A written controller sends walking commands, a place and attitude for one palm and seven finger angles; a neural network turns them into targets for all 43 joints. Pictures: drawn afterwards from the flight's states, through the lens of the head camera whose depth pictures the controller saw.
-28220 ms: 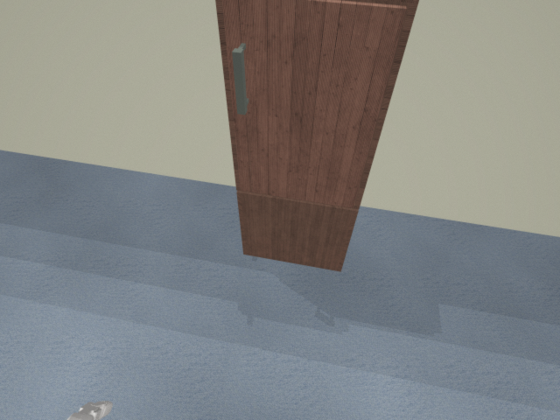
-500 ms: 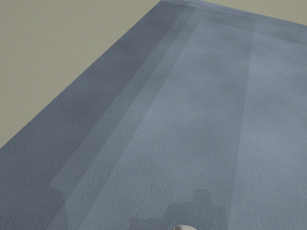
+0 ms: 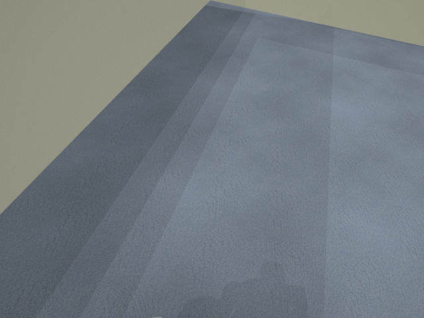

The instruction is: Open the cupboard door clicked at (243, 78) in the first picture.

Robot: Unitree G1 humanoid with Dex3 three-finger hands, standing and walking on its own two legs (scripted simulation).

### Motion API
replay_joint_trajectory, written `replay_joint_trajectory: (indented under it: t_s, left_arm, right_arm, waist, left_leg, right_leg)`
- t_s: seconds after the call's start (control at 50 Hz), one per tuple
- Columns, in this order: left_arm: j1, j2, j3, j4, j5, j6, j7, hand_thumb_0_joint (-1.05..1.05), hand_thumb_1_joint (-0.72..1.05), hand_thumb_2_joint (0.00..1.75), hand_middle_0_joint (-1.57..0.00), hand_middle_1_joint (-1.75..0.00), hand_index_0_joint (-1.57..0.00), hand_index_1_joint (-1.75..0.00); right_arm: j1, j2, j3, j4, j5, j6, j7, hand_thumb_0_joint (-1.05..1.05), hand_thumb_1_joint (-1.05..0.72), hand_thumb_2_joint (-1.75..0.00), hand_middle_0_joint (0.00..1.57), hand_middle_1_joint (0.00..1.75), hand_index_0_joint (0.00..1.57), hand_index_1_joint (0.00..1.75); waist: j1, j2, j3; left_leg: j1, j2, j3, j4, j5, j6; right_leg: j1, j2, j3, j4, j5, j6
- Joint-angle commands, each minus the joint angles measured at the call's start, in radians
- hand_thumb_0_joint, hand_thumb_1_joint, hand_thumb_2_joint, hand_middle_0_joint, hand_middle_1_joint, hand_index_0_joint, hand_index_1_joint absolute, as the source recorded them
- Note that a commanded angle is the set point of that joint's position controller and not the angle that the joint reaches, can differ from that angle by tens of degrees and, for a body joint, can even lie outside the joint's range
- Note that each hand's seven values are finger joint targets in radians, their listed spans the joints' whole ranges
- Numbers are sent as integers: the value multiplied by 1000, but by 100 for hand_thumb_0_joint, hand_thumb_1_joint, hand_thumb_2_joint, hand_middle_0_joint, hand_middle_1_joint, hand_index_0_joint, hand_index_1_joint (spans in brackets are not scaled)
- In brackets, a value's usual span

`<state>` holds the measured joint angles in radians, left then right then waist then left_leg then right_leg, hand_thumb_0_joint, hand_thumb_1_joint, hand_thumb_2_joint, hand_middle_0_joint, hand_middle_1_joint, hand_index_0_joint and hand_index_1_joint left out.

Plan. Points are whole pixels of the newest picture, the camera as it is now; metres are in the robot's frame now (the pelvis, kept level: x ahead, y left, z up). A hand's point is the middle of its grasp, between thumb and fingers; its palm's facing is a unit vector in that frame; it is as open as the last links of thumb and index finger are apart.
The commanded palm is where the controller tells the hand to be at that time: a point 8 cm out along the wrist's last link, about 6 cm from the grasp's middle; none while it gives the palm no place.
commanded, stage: walk to a spot facing it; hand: left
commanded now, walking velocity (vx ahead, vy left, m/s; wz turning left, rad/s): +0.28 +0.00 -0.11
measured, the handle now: out of the picture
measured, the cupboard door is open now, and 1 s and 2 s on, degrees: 48 48 48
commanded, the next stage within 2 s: turn to face it in 0.02 s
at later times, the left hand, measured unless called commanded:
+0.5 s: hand (137, 275) +0.24 +0.18 -0.18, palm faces +0.21 -0.96 -0.18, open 7.2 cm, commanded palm none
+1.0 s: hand (154, 294) +0.19 +0.13 -0.15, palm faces +0.49 -0.84 -0.24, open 7.4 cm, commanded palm none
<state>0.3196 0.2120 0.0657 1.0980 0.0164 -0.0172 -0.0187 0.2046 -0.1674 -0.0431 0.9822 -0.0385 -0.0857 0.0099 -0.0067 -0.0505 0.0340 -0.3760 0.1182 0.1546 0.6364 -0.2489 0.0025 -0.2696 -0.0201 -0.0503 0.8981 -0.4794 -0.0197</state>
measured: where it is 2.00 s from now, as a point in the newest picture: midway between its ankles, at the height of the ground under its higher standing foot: (225, 305)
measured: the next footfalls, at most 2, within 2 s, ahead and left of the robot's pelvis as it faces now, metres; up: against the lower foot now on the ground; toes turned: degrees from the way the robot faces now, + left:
right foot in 0.22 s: +0.20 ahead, -0.16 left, +0.00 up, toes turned -6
left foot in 0.48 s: +0.24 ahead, +0.11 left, +0.00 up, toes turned +19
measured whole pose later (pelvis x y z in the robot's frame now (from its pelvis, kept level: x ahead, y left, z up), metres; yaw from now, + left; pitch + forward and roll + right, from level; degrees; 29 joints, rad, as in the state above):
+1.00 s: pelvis +0.25 -0.07 +0.01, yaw +29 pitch +1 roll +2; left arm 0.25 0.22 0.04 0.90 0.03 0.00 0.01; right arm 0.08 -0.25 -0.07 0.90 -0.01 0.06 0.03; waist 0.01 -0.06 0.11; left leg -0.40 0.02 0.10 0.79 -0.44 -0.05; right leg -0.20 -0.14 -0.21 0.54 -0.33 0.01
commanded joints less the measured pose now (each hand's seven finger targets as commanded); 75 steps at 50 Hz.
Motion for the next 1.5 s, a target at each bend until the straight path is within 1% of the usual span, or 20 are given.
replay_joint_trajectory:
  t_s: [0.0,0.06,0.14,0.2,0.22,0.3,0.4,0.44,0.46,0.66,0.68,0.72,0.82,1.0,1.04,1.06,1.16,1.32,1.36,1.48]
  left_arm:
    - [-197,35,11,-155,9,-45,-14,0,90,90,-20,-30,-20,-30]
    - [-160,-9,-4,-136,4,-28,-24,0,90,90,-20,-30,-20,-30]
    - [-58,9,1,-92,12,-29,-17,0,90,90,-20,-30,-20,-30]
    - [141,231,44,-45,10,-39,11,0,90,90,-20,-30,-20,-30]
    - [112,225,41,-56,12,-33,19,0,90,90,-20,-30,-20,-30]
    - [-48,114,23,-101,13,-28,42,0,90,90,-20,-30,-20,-30]
    - [-118,131,37,-147,-1,-15,37,0,90,90,-20,-30,-20,-30]
    - [-121,54,19,-208,-18,4,31,0,90,90,-20,-30,-20,-30]
    - [-185,70,7,-250,-7,15,39,0,90,90,-20,-30,-20,-30]
    - [-73,83,21,-226,-6,26,27,0,90,90,-20,-30,-20,-30]
    - [-31,120,31,-225,-1,19,31,0,90,90,-20,-30,-20,-30]
    - [-18,271,51,-249,17,14,42,0,90,90,-20,-30,-20,-30]
    - [-97,162,21,-268,12,2,49,0,90,90,-20,-30,-20,-30]
    - [-61,219,42,-250,-2,6,38,0,90,90,-20,-30,-20,-30]
    - [-105,120,14,-321,-11,15,28,0,90,90,-20,-30,-20,-30]
    - [-174,146,12,-359,1,32,37,0,90,90,-20,-30,-20,-30]
    - [-133,122,23,-292,-1,48,28,0,90,90,-20,-30,-20,-30]
    - [-24,140,34,-280,-1,34,30,0,90,90,-20,-30,-20,-30]
    - [-14,291,59,-301,21,22,45,0,90,90,-20,-30,-20,-30]
    - [-157,189,28,-327,19,18,48,0,90,90,-20,-30,-20,-30]
  right_arm:
    - [255,-165,-38,43,-3,4,-30,0,-90,-90,20,30,20,30]
    - [193,-165,-33,46,-2,1,-31,0,-90,-90,20,30,20,30]
    - [154,-157,-32,51,12,30,-26,0,-90,-90,20,30,20,30]
    - [102,-66,-10,0,28,47,-14,0,-90,-90,20,30,20,30]
    - [69,-69,-13,-6,28,49,-17,0,-90,-90,20,30,20,30]
    - [33,-39,-13,3,27,73,-10,0,-90,-90,20,30,20,30]
    - [146,-49,-14,14,15,81,8,0,-90,-90,20,30,20,30]
    - [258,-231,-54,2,3,69,-4,0,-90,-90,20,30,20,30]
    - [282,-275,-63,-3,5,80,-16,0,-90,-90,20,30,20,30]
    - [-35,-258,-70,-118,13,103,-25,0,-90,-90,20,30,20,30]
    - [-61,-233,-68,-136,19,107,-19,0,-90,-90,20,30,20,30]
    - [-103,-164,-57,-191,22,114,3,0,-90,-90,20,30,20,30]
    - [-117,-124,-46,-155,23,133,16,0,-90,-90,20,30,20,30]
    - [-55,-163,-37,-158,24,114,18,0,-90,-90,20,30,20,30]
    - [95,-364,-87,-141,16,105,5,0,-90,-90,20,30,20,30]
    - [138,-380,-87,-130,23,112,-2,0,-90,-90,20,30,20,30]
    - [-48,-281,-62,-168,15,98,-26,0,-90,-90,20,30,20,30]
    - [-114,-265,-80,-185,17,126,-9,0,-90,-90,20,30,20,30]
    - [-124,-160,-65,-226,27,124,5,0,-90,-90,20,30,20,30]
    - [-94,-131,-54,-175,25,135,26,0,-90,-90,20,30,20,30]
  waist:
    - [-70,215,40]
    - [-33,215,-26]
    - [17,133,-44]
    - [118,-260,-121]
    - [123,-200,-87]
    - [37,-159,-13]
    - [-33,-19,-69]
    - [-83,409,-155]
    - [-108,301,-160]
    - [25,192,-121]
    - [49,94,-110]
    - [81,-286,-62]
    - [14,-176,-24]
    - [-23,-78,-130]
    - [-103,383,-204]
    - [-111,199,-171]
    - [-9,221,-108]
    - [52,167,-61]
    - [86,-277,-59]
    - [8,-184,-21]
  left_leg:
    - [289,316,-396,-414,67,153]
    - [256,205,-112,-358,296,95]
    - [112,117,-63,-229,149,53]
    - [-197,-73,-1,252,-432,-39]
    - [-212,-50,-67,390,-434,-32]
    - [-174,10,-103,359,-291,-49]
    - [126,-68,18,-108,90,-47]
    - [352,263,-463,-242,635,148]
    - [321,347,-553,-255,606,231]
    - [69,98,-325,-165,340,91]
    - [-35,32,-293,-95,162,44]
    - [-215,-132,-128,370,-386,-46]
    - [-193,-71,-114,449,-245,-73]
    - [191,-108,-28,-168,51,-25]
    - [487,330,-574,-241,744,233]
    - [432,359,-560,-206,699,279]
    - [232,129,-370,-232,465,158]
    - [-111,13,-417,-177,-23,73]
    - [-253,-183,-165,287,-333,-46]
    - [-106,-76,-107,345,-260,-64]
  right_leg:
    - [-467,-111,71,302,97,14]
    - [-235,-88,-23,-72,108,28]
    - [88,-7,-123,-350,315,33]
    - [365,-447,344,-627,381,-134]
    - [301,-465,352,-634,365,-183]
    - [169,-390,33,-556,767,-116]
    - [81,-290,-150,-348,640,-6]
    - [-231,-101,-174,43,-77,112]
    - [-263,-74,-34,205,-228,98]
    - [52,7,-39,-310,177,92]
    - [160,-48,12,-478,247,78]
    - [123,-483,397,-670,310,-119]
    - [146,-315,51,-519,784,-88]
    - [140,-315,-93,-263,823,-2]
    - [-318,-105,-118,176,-183,127]
    - [-355,-107,1,268,-189,116]
    - [-256,-73,44,190,22,115]
    - [172,-6,6,-402,183,81]
    - [164,-446,452,-718,20,-90]
    - [57,-315,66,-552,485,-83]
